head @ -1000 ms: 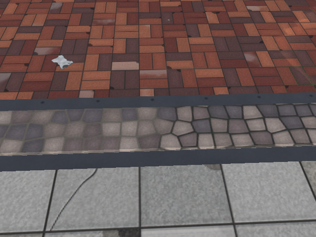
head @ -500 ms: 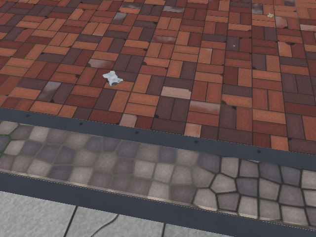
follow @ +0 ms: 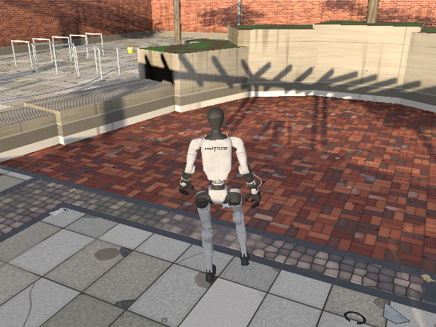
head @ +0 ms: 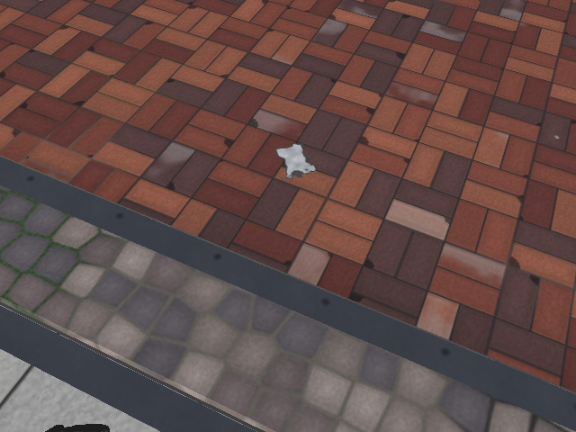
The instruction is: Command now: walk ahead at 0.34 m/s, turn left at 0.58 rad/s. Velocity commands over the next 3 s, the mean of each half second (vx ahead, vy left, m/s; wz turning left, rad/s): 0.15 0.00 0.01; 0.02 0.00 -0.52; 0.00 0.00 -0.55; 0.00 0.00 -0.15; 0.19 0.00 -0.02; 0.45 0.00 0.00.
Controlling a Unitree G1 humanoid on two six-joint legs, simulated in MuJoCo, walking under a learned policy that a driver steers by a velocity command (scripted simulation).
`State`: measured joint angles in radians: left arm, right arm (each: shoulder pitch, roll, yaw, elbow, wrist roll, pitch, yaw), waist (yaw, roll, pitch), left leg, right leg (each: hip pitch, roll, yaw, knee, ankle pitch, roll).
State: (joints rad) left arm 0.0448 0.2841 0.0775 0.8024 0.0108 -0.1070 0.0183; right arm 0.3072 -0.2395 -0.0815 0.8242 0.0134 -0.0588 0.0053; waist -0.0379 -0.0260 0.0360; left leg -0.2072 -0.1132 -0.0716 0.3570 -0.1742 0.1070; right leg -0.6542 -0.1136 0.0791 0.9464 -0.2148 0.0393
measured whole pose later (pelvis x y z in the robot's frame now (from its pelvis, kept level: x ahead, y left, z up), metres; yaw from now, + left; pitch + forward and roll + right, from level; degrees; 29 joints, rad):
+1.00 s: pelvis +0.23 -0.05 +0.00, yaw -20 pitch +2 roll +0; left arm 0.18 0.29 0.05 0.71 0.03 -0.05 -0.10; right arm 0.27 -0.35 -0.09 0.65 -0.07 -0.07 -0.03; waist -0.05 -0.01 0.03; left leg -0.04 0.07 0.21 0.30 -0.29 -0.01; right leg -0.35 -0.03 -0.07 0.58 -0.22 -0.02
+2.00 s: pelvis +0.28 -0.06 -0.02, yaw -40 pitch +1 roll -1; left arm 0.23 0.29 0.01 0.72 -0.01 -0.06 -0.04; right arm 0.12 -0.29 -0.02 0.63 0.00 -0.09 0.09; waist 0.02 0.00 0.03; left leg -0.29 0.01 0.05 0.60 -0.32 0.03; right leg -0.24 -0.02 0.00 0.56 -0.33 0.04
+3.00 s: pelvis +0.55 -0.26 -0.01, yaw -40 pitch +0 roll +2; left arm 0.28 0.25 -0.01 0.85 0.10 -0.08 -0.04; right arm 0.35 -0.21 -0.02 0.90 -0.05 -0.11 0.02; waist -0.02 -0.04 0.02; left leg -0.25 -0.09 0.07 0.44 -0.20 0.10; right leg -0.56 -0.07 0.06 1.20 -0.32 -0.07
